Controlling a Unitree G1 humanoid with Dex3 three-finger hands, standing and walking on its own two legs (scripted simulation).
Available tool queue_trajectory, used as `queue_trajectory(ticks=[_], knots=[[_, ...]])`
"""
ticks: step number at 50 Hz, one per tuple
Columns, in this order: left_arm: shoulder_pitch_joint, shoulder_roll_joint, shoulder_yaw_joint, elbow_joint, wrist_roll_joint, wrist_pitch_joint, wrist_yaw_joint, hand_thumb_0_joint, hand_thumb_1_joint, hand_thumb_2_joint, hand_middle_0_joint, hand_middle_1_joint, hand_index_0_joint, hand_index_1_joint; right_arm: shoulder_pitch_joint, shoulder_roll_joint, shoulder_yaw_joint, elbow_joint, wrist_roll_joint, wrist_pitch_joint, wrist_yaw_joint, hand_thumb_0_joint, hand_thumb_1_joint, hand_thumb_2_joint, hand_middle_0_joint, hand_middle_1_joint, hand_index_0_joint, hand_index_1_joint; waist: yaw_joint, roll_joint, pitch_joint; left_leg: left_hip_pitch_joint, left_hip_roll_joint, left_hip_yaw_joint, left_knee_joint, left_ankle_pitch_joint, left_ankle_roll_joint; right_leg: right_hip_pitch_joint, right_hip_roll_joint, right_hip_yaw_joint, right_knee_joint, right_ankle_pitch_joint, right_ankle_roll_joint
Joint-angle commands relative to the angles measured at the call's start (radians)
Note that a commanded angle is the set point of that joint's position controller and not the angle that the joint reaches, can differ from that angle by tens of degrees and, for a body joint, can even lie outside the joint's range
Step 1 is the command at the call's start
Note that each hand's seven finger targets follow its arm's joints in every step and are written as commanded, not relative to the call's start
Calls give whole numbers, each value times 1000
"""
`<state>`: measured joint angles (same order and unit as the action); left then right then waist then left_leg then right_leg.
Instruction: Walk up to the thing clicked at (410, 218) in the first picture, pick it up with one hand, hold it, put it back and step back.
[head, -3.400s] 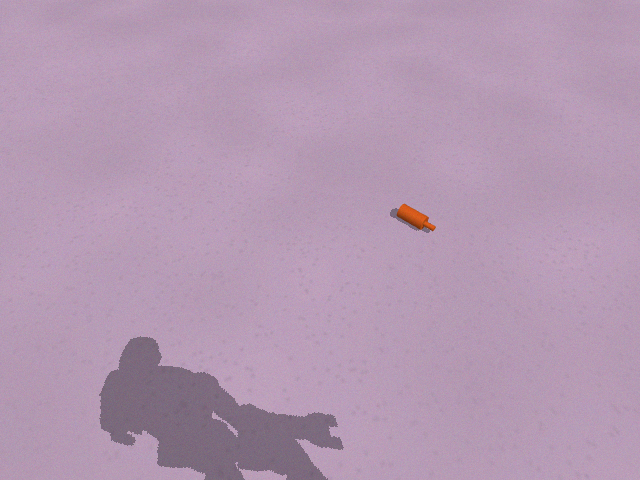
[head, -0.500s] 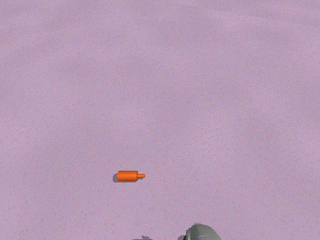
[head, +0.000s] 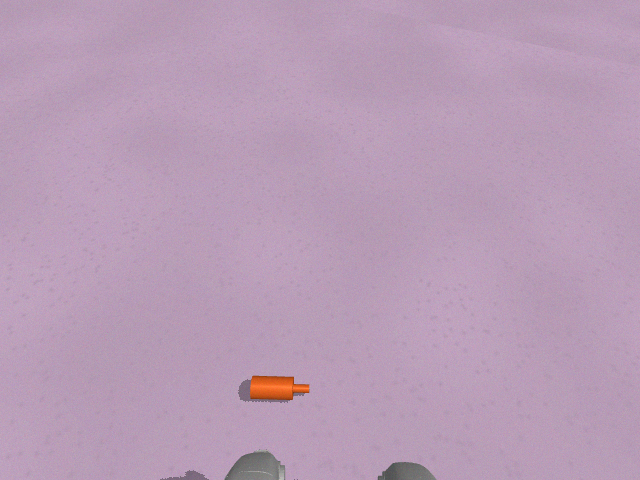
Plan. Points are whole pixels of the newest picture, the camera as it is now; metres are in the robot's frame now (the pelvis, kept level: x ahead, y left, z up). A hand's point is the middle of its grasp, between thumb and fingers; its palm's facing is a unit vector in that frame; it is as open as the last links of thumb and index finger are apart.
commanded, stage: walk up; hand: left
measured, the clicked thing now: (280, 387) +0.45 +0.15 -0.71
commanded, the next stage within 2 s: stand in 1.38 s
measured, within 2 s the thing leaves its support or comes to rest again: neither
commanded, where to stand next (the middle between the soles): +0.10 -0.04 m, yaw +1 degrees
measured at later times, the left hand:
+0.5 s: hand (153, 458) +0.16 +0.25 -0.13, palm faces -0.03 -0.94 -0.35, open 7.4 cm
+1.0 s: hand (158, 461) +0.15 +0.24 -0.12, palm faces -0.01 -0.95 -0.31, open 7.4 cm
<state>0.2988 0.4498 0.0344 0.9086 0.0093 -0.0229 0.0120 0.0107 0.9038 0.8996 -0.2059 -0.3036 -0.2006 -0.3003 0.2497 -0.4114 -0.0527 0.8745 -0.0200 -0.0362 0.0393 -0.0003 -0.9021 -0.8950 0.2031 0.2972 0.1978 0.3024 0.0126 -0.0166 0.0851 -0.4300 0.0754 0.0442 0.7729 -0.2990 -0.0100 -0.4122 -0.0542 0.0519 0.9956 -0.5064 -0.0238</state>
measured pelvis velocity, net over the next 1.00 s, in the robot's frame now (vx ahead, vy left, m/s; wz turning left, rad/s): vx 0.06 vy -0.01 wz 0.00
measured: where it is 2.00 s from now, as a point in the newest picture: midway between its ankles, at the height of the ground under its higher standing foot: outside the picture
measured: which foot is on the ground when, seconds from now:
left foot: down 0.00-1.00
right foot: up 0.00-0.16, down 0.18-1.00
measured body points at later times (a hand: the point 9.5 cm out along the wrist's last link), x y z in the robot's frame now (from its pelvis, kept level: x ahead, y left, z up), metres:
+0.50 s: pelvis +0.05 -0.01 +0.02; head +0.07 +0.00 +0.46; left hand +0.16 +0.30 -0.11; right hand +0.13 -0.32 -0.10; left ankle +0.07 +0.14 -0.71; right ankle +0.06 -0.13 -0.71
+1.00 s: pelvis +0.06 -0.01 +0.04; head +0.07 -0.01 +0.49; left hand +0.15 +0.29 -0.10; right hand +0.12 -0.32 -0.09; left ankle +0.07 +0.14 -0.71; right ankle +0.06 -0.13 -0.71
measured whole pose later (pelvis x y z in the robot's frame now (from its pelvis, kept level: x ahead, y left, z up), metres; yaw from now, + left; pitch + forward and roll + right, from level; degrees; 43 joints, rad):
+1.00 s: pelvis +0.06 -0.01 +0.04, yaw +0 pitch -2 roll +0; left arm 0.06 0.35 0.03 1.12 0.00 0.02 -0.03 0.01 0.91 0.90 -0.21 -0.30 -0.20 -0.30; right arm 0.11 -0.38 0.01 1.15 -0.01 -0.03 0.00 0.00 -0.90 -0.89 0.20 0.30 0.20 0.30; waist -0.01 -0.01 0.06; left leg -0.18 0.07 0.05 0.41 -0.20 -0.04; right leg -0.18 -0.03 -0.05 0.43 -0.22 0.00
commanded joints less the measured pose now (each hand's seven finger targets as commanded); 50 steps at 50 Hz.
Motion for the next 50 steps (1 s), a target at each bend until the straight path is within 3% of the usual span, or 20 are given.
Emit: queue_trajectory(ticks=[1, 2, 3, 5, 7, 9, 10, 11, 12, 13, 15, 17, 19, 21, 25, 32, 38, 43, 50], knots=[[59, 195, 57, -20, -7, -23, 6, 0, 900, 900, -200, -300, -200, -300, 8, -306, -75, -59, 2, -33, -42, 0, -900, -900, 200, 300, 200, 300, -5, 216, -33, 159, 229, -358, -384, -96, 212, -180, -40, 16, 7, 30, -16], [68, 181, 58, -2, -7, -20, -1, 0, 900, 900, -200, -300, -200, -300, -2, -293, -67, -53, 4, -36, -43, 0, -900, -900, 200, 300, 200, 300, -2, 230, -48, 131, 207, -298, -364, -8, 204, -120, -33, -12, -43, 42, -15], [44, 164, 59, 0, -3, -17, -7, 0, 900, 900, -200, -300, -200, -300, 3, -290, -64, -46, -1, -37, -44, 0, -900, -900, 200, 300, 200, 300, -16, 237, -64, 127, 200, -277, -346, 82, 200, -75, -22, -30, -95, 30, -11], [29, 153, 64, 6, 3, -8, -9, 0, 900, 900, -200, -300, -200, -300, -21, -286, -57, -48, 2, -35, -47, 0, -900, -900, 200, 300, 200, 300, -5, 235, -82, 93, 209, -243, -309, 177, 198, 6, -6, -59, -158, 63, -13], [23, 144, 67, 17, 6, 1, -11, 0, 900, 900, -200, -300, -200, -300, -42, -285, -51, -51, 7, -29, -52, 0, -900, -900, 200, 300, 200, 300, 8, 218, -93, 52, 198, -215, -272, 179, 181, 99, 21, -89, -261, 144, -19], [23, 155, 77, 28, 14, 0, -7, 0, 900, 900, -200, -300, -200, -300, -74, -235, -27, -51, 20, -21, -55, 0, -900, -900, 200, 300, 200, 300, 40, 154, -100, -21, 167, -173, -198, 160, 126, 206, 22, -68, -385, 227, -40], [1, 195, 85, 14, 23, -6, -6, 0, 900, 900, -200, -300, -200, -300, -45, -202, -15, -47, 26, -20, -58, 0, -900, -900, 200, 300, 200, 300, 33, 43, -121, -33, 125, -131, -111, 151, 87, 227, -64, 64, -468, 277, -67], [-86, 246, 88, -10, 18, -10, -10, 0, 900, 900, -200, -300, -200, -300, -42, -163, -9, -36, 35, -18, -63, 0, -900, -900, 200, 300, 200, 300, -10, -110, -115, -8, -5, -35, -9, 17, 37, 132, -180, 266, -536, 281, -139], [-158, 232, 75, -23, 8, -4, -14, 0, 900, 900, -200, -300, -200, -300, -36, -189, -17, 0, 37, -16, -71, 0, -900, -900, 200, 300, 200, 300, -29, -102, -98, 114, -34, -15, -17, -81, 37, 29, -215, 270, -530, 298, -185], [-178, 194, 61, -25, 1, -1, -16, 0, 900, 900, -200, -300, -200, -300, -12, -194, -16, 25, 34, -22, -71, 0, -900, -900, 200, 300, 200, 300, -46, -53, -110, 164, -21, -28, -99, -25, 43, 29, -173, 186, -483, 363, -156], [-181, 170, 48, -8, 0, 4, -15, 0, 900, 900, -200, -300, -200, -300, -30, -233, -23, 51, 27, -31, -67, 0, -900, -900, 200, 300, 200, 300, -36, -10, -124, 175, 60, -108, -184, 125, 74, 42, -76, 57, -396, 419, -72], [-151, 163, 48, 19, 0, 8, -17, 0, 900, 900, -200, -300, -200, -300, -54, -254, -18, 65, 26, -35, -68, 0, -900, -900, 200, 300, 200, 300, -3, -2, -141, 138, 128, -184, -216, 188, 114, 123, -39, 10, -354, 419, -42], [-153, 163, 50, 36, -2, 8, -16, 0, 900, 900, -200, -300, -200, -300, -82, -242, -10, 77, 28, -33, -70, 0, -900, -900, 200, 300, 200, 300, 3, -9, -160, 118, 105, -141, -203, 238, 94, 189, -57, 29, -393, 458, -55], [-194, 163, 47, 37, -7, 9, -19, 0, 900, 900, -200, -300, -200, -300, -99, -226, -3, 96, 27, -31, -70, 0, -900, -900, 200, 300, 200, 300, -11, -1, -145, 141, 64, -92, -210, 213, 66, 164, -77, 51, -425, 477, -69], [-236, 148, 36, 57, -5, 15, -21, 0, 900, 900, -200, -300, -200, -300, -134, -220, 4, 128, 22, -26, -65, 0, -900, -900, 200, 300, 200, 300, -15, 17, -132, 166, 75, -101, -281, 142, 68, 162, -73, 40, -475, 393, -52], [-294, 141, 33, 91, -3, 15, -26, 0, 900, 900, -200, -300, -200, -300, -169, -202, 14, 171, 20, -20, -59, 0, -900, -900, 200, 300, 200, 300, -22, -7, -121, 211, 55, -68, -334, 145, 46, 179, -83, 46, -579, 331, -38], [-299, 132, 34, 118, -3, 19, -28, 0, 900, 900, -200, -300, -200, -300, -188, -203, 18, 194, 17, -21, -59, 0, -900, -900, 200, 300, 200, 300, -11, -1, -144, 254, 60, -63, -372, 211, 43, 231, -80, 26, -614, 379, -25], [-318, 125, 37, 127, -5, 24, -32, 0, 900, 900, -200, -300, -200, -300, -189, -191, 20, 204, 14, -18, -59, 0, -900, -900, 200, 300, 200, 300, -14, -4, -119, 264, 53, -59, -409, 165, 32, 215, -80, 30, -665, 301, -21], [-306, 118, 39, 141, -3, 25, -33, 0, 900, 900, -200, -300, -200, -300, -178, -190, 21, 214, 13, -21, -61, 0, -900, -900, 200, 300, 200, 300, -14, 0, -143, 280, 68, -62, -433, 219, 30, 268, -77, 16, -667, 390, -13]])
